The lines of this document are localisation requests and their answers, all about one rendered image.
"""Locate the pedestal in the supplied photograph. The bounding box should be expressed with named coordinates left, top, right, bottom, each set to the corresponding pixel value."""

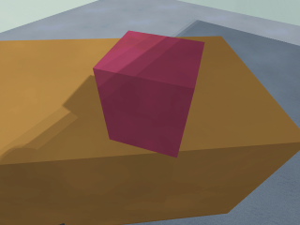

left=0, top=36, right=300, bottom=225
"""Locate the carton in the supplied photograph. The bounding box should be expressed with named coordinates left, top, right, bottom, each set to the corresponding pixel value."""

left=93, top=30, right=205, bottom=158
